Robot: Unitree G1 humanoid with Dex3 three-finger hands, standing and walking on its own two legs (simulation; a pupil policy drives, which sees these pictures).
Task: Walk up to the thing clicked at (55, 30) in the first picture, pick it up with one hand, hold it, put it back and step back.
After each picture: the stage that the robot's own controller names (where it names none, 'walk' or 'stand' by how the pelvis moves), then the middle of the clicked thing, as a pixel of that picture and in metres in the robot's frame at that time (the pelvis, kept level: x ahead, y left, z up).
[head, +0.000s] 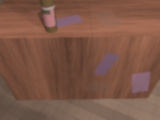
stand; (48, 10) +0.80 +0.22 +0.06
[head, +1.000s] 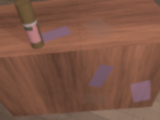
walk; (31, 26) +0.69 +0.30 +0.06
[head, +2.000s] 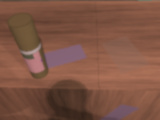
stand; (31, 50) +0.43 +0.22 +0.09
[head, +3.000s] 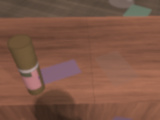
stand; (29, 68) +0.40 +0.22 +0.05
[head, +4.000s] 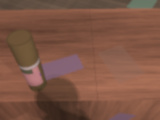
stand; (30, 64) +0.40 +0.21 +0.06
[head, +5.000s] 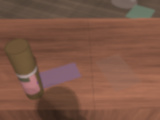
stand; (27, 73) +0.38 +0.22 +0.05
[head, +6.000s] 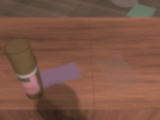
stand; (27, 73) +0.38 +0.22 +0.05
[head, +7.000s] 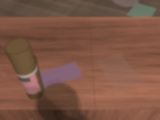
stand; (28, 72) +0.38 +0.22 +0.05
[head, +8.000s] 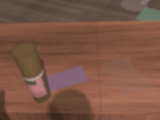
rise first; (34, 76) +0.37 +0.21 +0.06
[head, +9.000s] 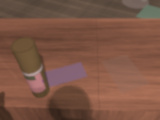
go down; (33, 71) +0.38 +0.22 +0.06
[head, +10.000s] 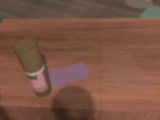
go down; (35, 71) +0.38 +0.22 +0.06
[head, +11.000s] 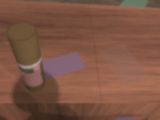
go down; (30, 62) +0.38 +0.18 +0.09
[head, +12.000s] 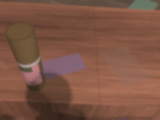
approach; (29, 62) +0.39 +0.19 +0.09
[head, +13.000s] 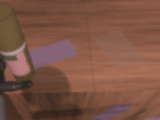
close; (14, 49) +0.40 +0.21 +0.12
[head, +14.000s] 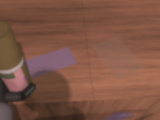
lift; (11, 67) +0.35 +0.21 +0.12
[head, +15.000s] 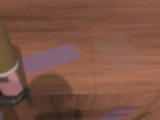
lift; (6, 70) +0.33 +0.23 +0.13
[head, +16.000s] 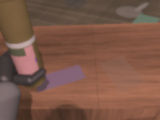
lift; (22, 46) +0.33 +0.18 +0.24
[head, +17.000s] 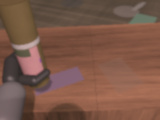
hold; (27, 47) +0.34 +0.17 +0.23
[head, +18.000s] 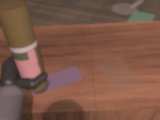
hold; (25, 51) +0.35 +0.17 +0.21
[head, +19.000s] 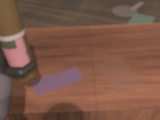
crouch; (13, 40) +0.36 +0.21 +0.24
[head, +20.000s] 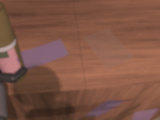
lower; (5, 48) +0.42 +0.22 +0.11
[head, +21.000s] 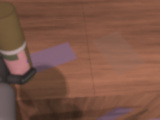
lower; (14, 49) +0.40 +0.20 +0.12
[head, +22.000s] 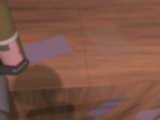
lower; (6, 40) +0.43 +0.22 +0.13
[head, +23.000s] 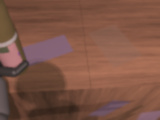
lower; (5, 41) +0.42 +0.22 +0.13
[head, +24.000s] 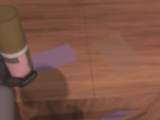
draw back; (15, 52) +0.39 +0.20 +0.12
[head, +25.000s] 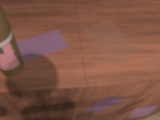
rise; out of the picture +0.40 +0.21 +0.14
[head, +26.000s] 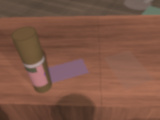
sink last; (35, 63) +0.39 +0.20 +0.11
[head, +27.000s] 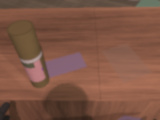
stand; (32, 58) +0.40 +0.20 +0.10
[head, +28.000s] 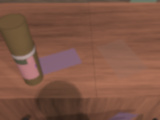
stand; (24, 55) +0.40 +0.21 +0.12
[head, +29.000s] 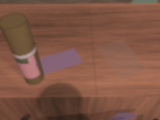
stand; (25, 54) +0.40 +0.21 +0.12
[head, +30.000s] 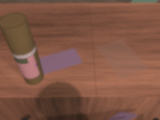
stand; (25, 54) +0.40 +0.21 +0.12
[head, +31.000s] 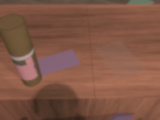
stand; (23, 55) +0.40 +0.21 +0.12
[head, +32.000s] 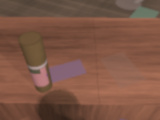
stand; (38, 65) +0.41 +0.19 +0.06
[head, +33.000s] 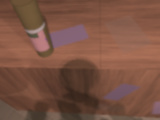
walk; (36, 29) +0.50 +0.20 +0.07
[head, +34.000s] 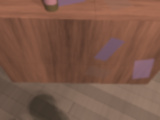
walk; out of the picture +0.79 +0.17 +0.08
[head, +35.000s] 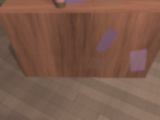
stand; out of the picture +1.03 +0.21 +0.07
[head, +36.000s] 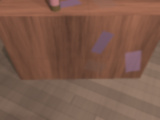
stand; out of the picture +1.01 +0.23 +0.05
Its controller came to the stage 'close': yes
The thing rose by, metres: 0.18
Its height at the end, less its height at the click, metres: +0.00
